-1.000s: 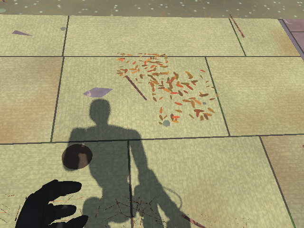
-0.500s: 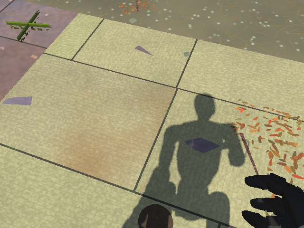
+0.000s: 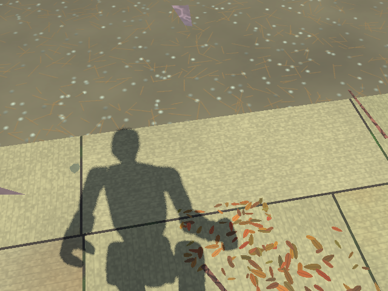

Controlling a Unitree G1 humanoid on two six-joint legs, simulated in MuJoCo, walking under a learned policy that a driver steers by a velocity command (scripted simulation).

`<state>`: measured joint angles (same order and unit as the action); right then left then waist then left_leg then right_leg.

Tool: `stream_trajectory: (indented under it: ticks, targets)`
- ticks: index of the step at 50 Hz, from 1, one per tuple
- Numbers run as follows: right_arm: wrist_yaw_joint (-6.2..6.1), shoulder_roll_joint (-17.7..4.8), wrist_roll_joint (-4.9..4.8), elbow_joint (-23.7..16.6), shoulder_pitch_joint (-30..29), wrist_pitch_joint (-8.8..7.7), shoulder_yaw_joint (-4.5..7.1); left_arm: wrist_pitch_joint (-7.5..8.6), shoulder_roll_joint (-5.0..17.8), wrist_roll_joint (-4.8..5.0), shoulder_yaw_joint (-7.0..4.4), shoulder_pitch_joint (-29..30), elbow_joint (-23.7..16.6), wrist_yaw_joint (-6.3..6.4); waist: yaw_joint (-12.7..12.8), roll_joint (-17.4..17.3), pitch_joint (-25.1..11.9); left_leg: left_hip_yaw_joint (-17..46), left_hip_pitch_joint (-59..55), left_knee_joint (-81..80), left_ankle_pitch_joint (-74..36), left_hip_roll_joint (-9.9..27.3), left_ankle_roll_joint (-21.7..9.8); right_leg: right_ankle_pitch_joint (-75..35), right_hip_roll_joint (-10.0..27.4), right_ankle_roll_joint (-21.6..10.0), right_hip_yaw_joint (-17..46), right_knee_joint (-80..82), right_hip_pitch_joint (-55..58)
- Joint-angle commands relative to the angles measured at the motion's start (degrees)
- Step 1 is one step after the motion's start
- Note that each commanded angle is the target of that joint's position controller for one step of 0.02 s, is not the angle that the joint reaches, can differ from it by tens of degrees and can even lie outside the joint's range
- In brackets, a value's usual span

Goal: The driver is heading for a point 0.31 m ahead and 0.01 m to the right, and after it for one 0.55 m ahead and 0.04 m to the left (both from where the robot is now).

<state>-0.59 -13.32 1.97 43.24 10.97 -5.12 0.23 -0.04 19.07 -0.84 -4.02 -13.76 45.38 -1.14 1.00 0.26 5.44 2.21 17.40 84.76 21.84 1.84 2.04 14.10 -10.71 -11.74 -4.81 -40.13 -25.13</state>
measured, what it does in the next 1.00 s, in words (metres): walks ahead, turning left: left foot, then right foot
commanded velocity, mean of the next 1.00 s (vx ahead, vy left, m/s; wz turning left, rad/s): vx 0.15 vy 0.00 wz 0.22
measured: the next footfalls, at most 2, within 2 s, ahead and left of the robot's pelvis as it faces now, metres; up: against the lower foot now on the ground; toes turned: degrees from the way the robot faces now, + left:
left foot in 0.32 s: +0.43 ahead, +0.08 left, +0.00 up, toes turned -12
right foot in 0.82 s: +0.38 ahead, -0.06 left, +0.00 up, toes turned +23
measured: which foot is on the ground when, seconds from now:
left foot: up 0.00-0.30, down 0.32-0.82, up 0.84-1.00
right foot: down 0.00-0.32, up 0.34-0.80, down 0.82-1.00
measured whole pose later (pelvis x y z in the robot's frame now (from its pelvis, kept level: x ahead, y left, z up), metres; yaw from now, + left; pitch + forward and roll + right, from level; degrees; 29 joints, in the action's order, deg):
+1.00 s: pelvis +0.31 +0.02 +0.04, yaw +17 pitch +1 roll +1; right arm 0.9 -20.3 1.6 42.6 9.3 3.5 4.8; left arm -0.1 17.9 -1.5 -1.5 -14.2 44.2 2.4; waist 2.4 -2.1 0.4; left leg 9.6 24.3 53.0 24.4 -8.0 2.7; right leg 11.5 -1.8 -1.6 4.8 -23.1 -12.8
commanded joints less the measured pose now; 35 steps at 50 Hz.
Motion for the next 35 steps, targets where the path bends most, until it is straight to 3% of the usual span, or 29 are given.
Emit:
stream_trajectory:
  ticks: [1,3,6,8,10,12,14,15,16,17,18,19,20,21,24,27,30,35]
  targets:
    - [-0.54,-9.7,1.52,-5.7,3.3,0.66,1.57,1.77,8.4,1.00,-2.25,-4.0,-3.0,1.48,-3.2,-7.2,-2.9,2.0,19.3,-5.2,0.6,3.3,1.4,-42.7,19.0,-8.7,30.0,21.5,15.9]
    - [-0.33,-8.8,1.62,-7.0,1.7,2.80,1.27,2.58,8.3,1.21,-1.98,-4.0,-2.9,1.04,-4.0,-6.9,-4.2,0.1,12.9,-15.8,0.3,4.0,3.0,-52.1,14.4,-6.4,23.5,21.6,8.7]
    - [-0.27,-6.8,0.37,-9.5,-3.1,3.47,0.43,2.18,9.1,0.93,-2.69,-5.3,-2.8,1.16,-2.3,-3.2,-8.6,-2.4,11.7,-27.6,-10.9,0.8,2.1,-60.6,8.7,-1.1,19.2,16.7,10.7]
    - [-0.14,-5.3,-0.30,-9.0,-3.9,3.14,-0.31,1.54,6.3,1.27,-1.99,-5.6,-2.5,1.45,-0.5,-0.3,-10.2,-4.9,8.9,-38.8,-20.9,-1.2,0.5,-56.0,6.2,3.6,15.1,15.9,12.6]
    - [0.09,-4.2,-0.70,-8.3,-6.4,2.65,-0.72,1.61,3.4,1.22,-1.01,-8.3,-1.4,1.67,2.8,1.3,-9.7,-6.7,6.2,-46.8,-29.5,-2.7,-0.8,-49.0,6.6,6.3,14.3,16.8,14.8]
    - [0.26,-4.8,-0.36,-6.8,-5.9,2.02,-0.62,2.06,2.4,0.39,-0.44,-10.4,0.0,2.22,3.8,2.2,-8.2,-6.8,6.4,-51.9,-32.3,-3.2,-2.5,-47.2,9.6,7.1,14.7,16.9,20.6]
    - [0.16,-7.9,-0.33,-3.2,2.9,0.96,0.43,2.45,4.4,-0.92,-0.90,-7.9,-0.2,2.88,-0.3,5.6,-8.7,-4.2,1.9,-53.9,-27.2,-3.3,-5.3,-52.7,13.8,8.0,15.3,10.4,24.4]
    - [0.23,-9.3,-0.49,-0.2,10.9,0.16,1.02,2.50,5.4,-0.89,-1.12,-4.8,-0.4,3.04,-5.0,5.1,-9.4,-3.2,-3.7,-58.0,-28.9,-3.1,-6.7,-53.9,13.7,8.4,13.0,2.8,24.3]
    - [0.30,-12.2,-0.86,1.7,16.6,-0.64,1.98,2.60,6.0,-0.54,-1.34,-3.1,-1.7,3.10,-7.9,0.2,-11.6,1.5,-11.5,-59.3,-49.2,0.5,-8.7,-39.4,9.1,8.9,9.3,-11.1,20.5]
    - [0.45,-16.1,-0.63,0.0,13.0,-0.11,3.02,2.04,1.5,-0.25,-0.86,-12.3,-2.7,3.25,-0.9,-14.8,-16.0,23.3,-22.4,-55.2,-84.9,16.4,-20.2,14.1,-1.0,13.0,3.7,-33.6,6.1]
    - [1.05,-15.1,-2.06,-1.8,9.4,1.32,3.52,1.56,1.9,-1.77,0.07,-16.9,-2.2,2.97,2.2,-12.4,-22.7,37.7,-26.2,-61.1,-78.6,18.9,-24.7,19.7,-1.2,12.4,8.6,-40.3,-0.8]
    - [1.05,-13.2,-2.77,-3.7,5.1,2.50,3.95,0.84,4.0,-2.65,0.14,-12.9,-1.5,2.68,1.6,-4.9,-18.7,34.7,-21.6,-63.1,-59.4,16.7,-24.0,15.1,2.2,12.3,10.9,-43.1,-3.9]
    - [0.98,-10.9,-2.52,-4.2,3.4,3.57,3.54,0.28,5.0,-2.89,0.15,-7.0,-2.7,2.41,0.5,0.2,-14.3,29.7,-15.6,-64.9,-45.3,13.0,-21.4,12.3,4.1,12.1,10.6,-40.3,-4.7]
    - [0.90,-10.1,-2.32,-3.4,4.2,4.14,3.38,-0.41,4.7,-2.55,0.27,-2.0,-4.3,2.16,0.1,2.2,-11.0,26.3,-10.6,-67.0,-36.6,9.5,-18.7,11.0,5.5,12.3,10.4,-36.4,-4.9]
    - [1.05,-11.1,-1.81,-1.9,6.1,5.12,4.30,-2.80,2.2,-1.97,1.38,-1.6,-5.7,2.08,1.0,-2.2,-9.5,23.7,-4.2,-69.7,-23.0,3.7,-12.7,9.2,6.1,12.8,9.7,-26.4,-0.8]
    - [1.09,-12.6,-1.55,-2.6,5.9,6.09,5.50,-3.45,1.8,-1.43,1.77,0.5,-5.9,2.50,-0.1,-5.5,-9.0,25.5,-2.5,-72.7,-7.8,1.2,-8.4,9.2,5.7,13.1,9.6,-17.4,-0.5]
    - [0.77,-13.6,-1.69,-2.8,6.5,7.35,6.59,-3.45,2.9,-0.70,1.54,3.5,-6.1,2.99,-2.1,-8.4,-8.2,29.2,-3.1,-76.1,5.8,0.3,-5.5,7.8,5.4,13.2,10.3,-10.5,-0.9]
    - [0.63,-14.2,-1.55,-2.6,6.2,8.34,7.95,-1.62,3.0,-0.08,1.57,4.9,-5.4,3.54,-3.6,-9.6,-8.5,32.6,-5.3,-76.2,8.7,-1.0,-4.2,6.7,3.9,11.8,11.5,-1.4,1.7]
